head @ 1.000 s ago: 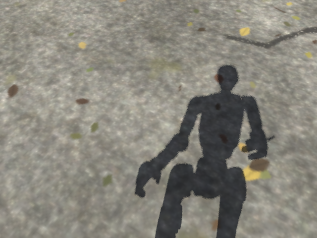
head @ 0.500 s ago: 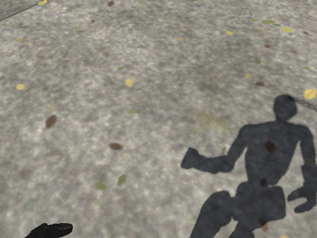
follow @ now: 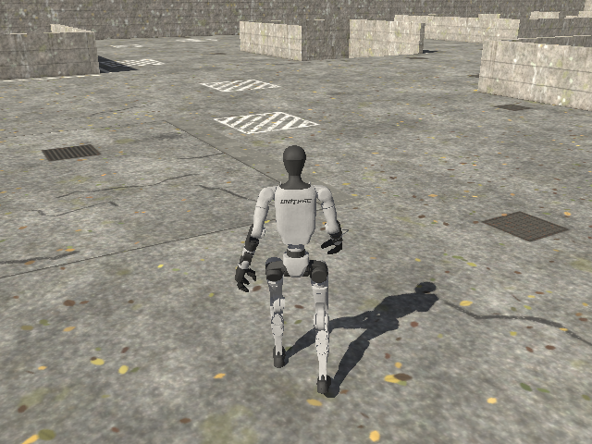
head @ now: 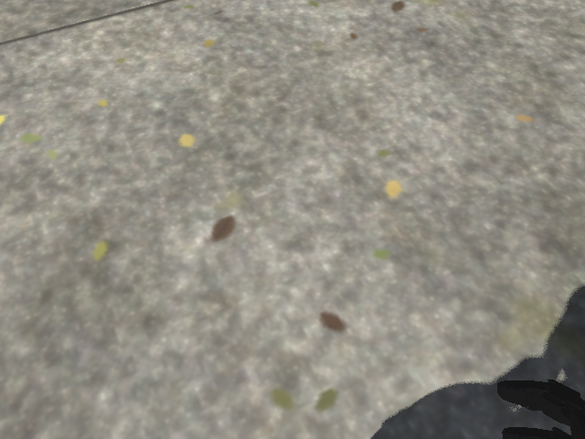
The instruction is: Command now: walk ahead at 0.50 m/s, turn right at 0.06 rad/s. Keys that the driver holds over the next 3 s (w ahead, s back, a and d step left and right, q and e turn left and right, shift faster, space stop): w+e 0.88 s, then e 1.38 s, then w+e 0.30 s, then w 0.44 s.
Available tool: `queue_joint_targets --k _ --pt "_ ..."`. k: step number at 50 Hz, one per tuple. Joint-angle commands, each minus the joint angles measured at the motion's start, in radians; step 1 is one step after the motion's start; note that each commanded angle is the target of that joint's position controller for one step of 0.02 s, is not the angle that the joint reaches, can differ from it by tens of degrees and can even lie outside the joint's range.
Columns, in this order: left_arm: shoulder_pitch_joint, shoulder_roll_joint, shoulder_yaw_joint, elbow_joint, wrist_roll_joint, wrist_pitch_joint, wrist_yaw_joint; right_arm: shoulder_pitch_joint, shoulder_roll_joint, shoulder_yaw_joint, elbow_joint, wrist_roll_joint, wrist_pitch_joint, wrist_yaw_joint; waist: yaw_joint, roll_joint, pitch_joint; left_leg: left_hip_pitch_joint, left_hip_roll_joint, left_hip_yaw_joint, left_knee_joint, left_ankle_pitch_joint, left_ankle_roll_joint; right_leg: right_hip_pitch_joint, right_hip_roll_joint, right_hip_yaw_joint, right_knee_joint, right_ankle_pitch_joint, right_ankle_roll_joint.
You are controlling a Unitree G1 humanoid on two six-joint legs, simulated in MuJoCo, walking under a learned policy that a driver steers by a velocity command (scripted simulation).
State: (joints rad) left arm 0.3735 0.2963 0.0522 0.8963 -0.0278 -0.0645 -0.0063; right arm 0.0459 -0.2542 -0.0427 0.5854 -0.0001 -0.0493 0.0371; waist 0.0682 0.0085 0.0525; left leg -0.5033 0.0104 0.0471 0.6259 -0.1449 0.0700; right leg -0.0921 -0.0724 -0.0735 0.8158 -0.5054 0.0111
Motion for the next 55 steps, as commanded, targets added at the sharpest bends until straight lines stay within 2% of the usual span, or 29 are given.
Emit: queue_joint_targets --k 1,3,4,7,11,17,21,23,24,25,26,27,28,29,30,31,32,35,40,44,47,48,49,50,51,52,53,54,55 --pt "-0.079 0.157 0.025 -0.120 -0.038 -0.048 -0.010 0.369 -0.202 -0.070 0.036 -0.011 -0.014 -0.019 -0.208 0.125 -0.308 0.784 0.380 -0.564 -0.273 0.028 0.229 -0.664 0.029 0.196 0.538 -0.024 -0.033" --pt "-0.127 0.128 0.024 -0.124 -0.005 -0.039 -0.001 0.248 -0.129 -0.050 0.049 -0.002 -0.025 -0.013 -0.130 0.077 -0.152 0.536 0.290 -0.338 -0.323 0.128 0.167 -0.620 -0.048 0.161 0.422 0.125 -0.026" --pt "-0.090 0.121 0.029 -0.109 -0.002 -0.022 0.001 0.210 -0.099 -0.043 0.049 -0.007 -0.035 -0.011 -0.091 0.093 -0.128 0.452 0.260 -0.267 -0.365 0.147 0.151 -0.553 -0.071 0.171 0.397 0.180 -0.023" --pt "-0.051 0.059 0.023 -0.093 -0.007 0.019 0.004 0.179 -0.095 -0.050 0.080 -0.010 -0.066 -0.014 -0.048 0.070 -0.081 0.347 0.255 -0.157 -0.462 0.181 0.154 -0.509 -0.077 0.176 0.357 0.258 -0.004" --pt "-0.139 0.042 0.023 -0.123 0.001 0.026 0.003 0.202 -0.112 -0.059 0.125 -0.020 -0.070 -0.034 -0.062 0.051 -0.021 0.377 0.237 -0.021 -0.496 0.221 0.127 -0.611 -0.066 0.199 0.198 0.437 0.009" --pt "-0.327 0.009 0.003 -0.194 0.009 0.017 -0.035 0.261 -0.161 -0.073 0.175 -0.003 -0.050 -0.051 -0.132 0.024 0.045 0.478 0.257 0.105 -0.497 0.232 0.096 -0.618 -0.045 0.096 -0.094 0.570 -0.025" --pt "-0.371 0.028 0.010 -0.247 0.007 0.019 -0.058 0.276 -0.192 -0.084 0.200 0.015 -0.020 -0.055 -0.124 0.046 0.040 0.603 0.289 0.148 -0.388 0.461 0.067 -0.602 -0.004 0.024 -0.166 0.420 -0.079" --pt "-0.288 0.067 0.032 -0.245 0.005 0.025 -0.060 0.253 -0.224 -0.091 0.194 0.022 -0.004 -0.063 -0.063 0.087 -0.039 0.622 0.282 0.171 -0.221 0.804 0.041 -0.451 0.071 -0.040 -0.158 0.316 -0.121" --pt "-0.164 0.106 0.055 -0.219 0.001 0.027 -0.056 0.234 -0.233 -0.091 0.190 0.026 0.004 -0.065 0.011 0.083 -0.106 0.586 0.257 0.191 -0.047 0.882 0.019 -0.285 0.118 -0.059 -0.195 0.318 -0.152" --pt "0.000 0.173 0.091 -0.178 0.002 0.032 -0.040 0.232 -0.219 -0.082 0.185 0.027 0.003 -0.069 0.093 0.046 -0.192 0.439 0.213 0.204 0.199 0.752 -0.022 -0.010 0.136 -0.011 -0.256 0.378 -0.193" --pt "0.061 0.295 0.120 -0.165 0.000 0.037 -0.020 0.308 -0.096 -0.046 0.140 -0.016 -0.014 -0.063 0.034 -0.213 -0.272 0.019 0.082 0.184 0.581 -0.009 -0.091 0.345 -0.117 0.435 -0.280 0.366 -0.333" --pt "0.052 0.291 0.107 -0.203 0.005 0.019 -0.027 0.298 -0.073 -0.023 0.114 -0.003 -0.057 -0.050 0.015 -0.218 -0.440 -0.202 -0.070 -0.068 0.785 -0.470 -0.104 0.506 -0.269 0.928 -0.476 0.195 -0.474" --pt "0.041 0.208 0.083 -0.200 0.013 0.006 -0.034 0.165 -0.154 -0.043 0.090 0.040 -0.084 -0.037 0.065 -0.106 -0.352 -0.311 -0.009 -0.151 0.804 -0.394 -0.077 0.464 -0.248 0.824 -0.531 0.202 -0.403" --pt "-0.006 0.173 0.074 -0.200 0.009 -0.002 -0.033 0.127 -0.149 -0.039 0.075 0.046 -0.097 -0.036 0.035 -0.077 -0.234 -0.324 0.034 -0.141 0.731 -0.305 -0.054 0.327 -0.210 0.682 -0.527 0.263 -0.363" --pt "-0.079 0.137 0.063 -0.212 0.005 -0.004 -0.030 0.130 -0.145 -0.041 0.089 0.022 -0.100 -0.044 -0.015 -0.013 -0.158 -0.268 0.076 -0.136 0.641 -0.240 -0.055 0.174 -0.164 0.565 -0.525 0.362 -0.327" --pt "-0.131 0.103 0.051 -0.229 0.012 -0.004 -0.026 0.143 -0.158 -0.051 0.098 0.002 -0.091 -0.049 -0.053 -0.025 -0.124 -0.191 0.103 -0.136 0.572 -0.197 -0.063 0.057 -0.130 0.487 -0.541 0.457 -0.311" --pt "-0.153 0.094 0.046 -0.245 0.021 -0.004 -0.021 0.159 -0.158 -0.054 0.100 -0.004 -0.077 -0.047 -0.077 -0.044 -0.116 -0.134 0.112 -0.137 0.541 -0.170 -0.072 -0.013 -0.107 0.455 -0.564 0.500 -0.307" --pt "-0.138 0.126 0.055 -0.245 0.017 -0.009 -0.005 0.151 -0.120 -0.046 0.092 -0.015 -0.049 -0.048 -0.089 -0.044 -0.097 -0.102 0.098 -0.105 0.415 -0.100 -0.117 -0.119 -0.073 0.370 -0.590 0.627 -0.311" --pt "-0.071 0.145 0.061 -0.225 0.006 0.004 0.018 -0.039 -0.077 -0.023 0.045 -0.007 -0.052 -0.039 -0.017 -0.092 -0.059 -0.048 0.028 -0.092 0.032 0.187 -0.145 -0.167 -0.006 0.311 -0.571 0.492 -0.242" --pt "-0.018 0.145 0.063 -0.205 -0.001 0.015 0.023 -0.105 -0.113 -0.032 0.021 0.009 -0.070 -0.019 0.006 -0.107 -0.054 -0.002 -0.003 -0.120 -0.101 0.200 -0.128 -0.102 -0.048 0.411 -0.504 0.397 -0.225" --pt "-0.045 0.142 0.067 -0.216 0.006 0.034 0.034 -0.032 -0.152 -0.052 0.034 -0.004 -0.085 -0.016 -0.044 -0.147 -0.071 0.086 -0.028 -0.115 -0.168 0.118 -0.080 -0.036 -0.039 0.473 -0.350 0.565 -0.175" --pt "-0.072 0.122 0.061 -0.232 0.005 0.038 0.035 0.042 -0.163 -0.060 0.051 -0.014 -0.091 -0.020 -0.089 -0.140 -0.113 0.201 -0.020 -0.097 -0.223 0.195 -0.055 -0.049 0.011 0.451 -0.252 0.626 -0.137" --pt "-0.084 0.072 0.043 -0.261 0.017 0.036 0.035 0.148 -0.212 -0.072 0.057 -0.035 -0.095 -0.026 -0.133 -0.074 -0.240 0.436 0.115 -0.195 -0.175 0.374 0.005 -0.141 0.070 0.397 -0.035 0.529 -0.091" --pt "0.082 0.000 0.024 -0.262 0.033 0.034 0.035 0.221 -0.263 -0.079 0.060 -0.048 -0.081 -0.032 -0.073 0.202 -0.382 0.767 0.378 -0.490 -0.117 0.695 0.146 -0.410 0.205 0.288 0.276 -0.137 -0.020" --pt "0.165 0.084 0.030 -0.263 0.007 0.030 0.031 0.259 -0.252 -0.080 0.080 -0.017 -0.061 -0.023 -0.065 0.335 -0.465 0.835 0.486 -0.756 -0.170 0.487 0.241 -0.574 0.167 0.272 0.485 -0.212 0.008" --pt "0.083 0.157 0.052 -0.250 -0.005 0.043 0.035 0.206 -0.169 -0.060 0.048 -0.013 -0.049 -0.029 -0.096 0.187 -0.351 0.735 0.421 -0.636 -0.205 0.374 0.204 -0.623 0.117 0.274 0.562 -0.120 0.035" --pt "-0.020 0.179 0.060 -0.272 0.001 0.058 0.038 0.153 -0.128 -0.045 0.039 -0.015 -0.034 -0.036 -0.106 0.106 -0.259 0.616 0.369 -0.474 -0.215 0.369 0.163 -0.630 0.090 0.224 0.553 -0.047 0.049" --pt "-0.065 0.173 0.065 -0.281 0.008 0.075 0.041 0.111 -0.109 -0.035 0.039 -0.017 -0.023 -0.038 -0.093 0.071 -0.192 0.502 0.316 -0.366 -0.229 0.423 0.149 -0.604 0.061 0.204 0.527 -0.014 0.062" --pt "-0.067 0.152 0.065 -0.292 0.006 0.089 0.040 0.084 -0.111 -0.034 0.048 -0.021 -0.017 -0.041 -0.064 0.089 -0.151 0.406 0.284 -0.299 -0.252 0.421 0.139 -0.562 0.034 0.192 0.478 0.011 0.062"
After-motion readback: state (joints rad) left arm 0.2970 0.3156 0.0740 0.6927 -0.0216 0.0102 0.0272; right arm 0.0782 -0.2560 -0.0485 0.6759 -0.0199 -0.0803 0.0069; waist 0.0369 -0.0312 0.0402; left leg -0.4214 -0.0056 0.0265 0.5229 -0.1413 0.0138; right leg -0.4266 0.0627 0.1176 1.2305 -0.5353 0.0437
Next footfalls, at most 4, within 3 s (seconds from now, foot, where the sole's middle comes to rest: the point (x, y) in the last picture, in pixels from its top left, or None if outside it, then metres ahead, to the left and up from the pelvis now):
0.50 right None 0.40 -0.18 -0.75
0.98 left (365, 313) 0.74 -0.10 -0.76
1.44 right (457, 385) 0.57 -0.31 -0.76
1.90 left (397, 308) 0.76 -0.18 -0.76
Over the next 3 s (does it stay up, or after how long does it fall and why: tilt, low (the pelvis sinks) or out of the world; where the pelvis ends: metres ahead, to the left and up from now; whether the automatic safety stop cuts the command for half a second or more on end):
stays up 0.64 -0.44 0.03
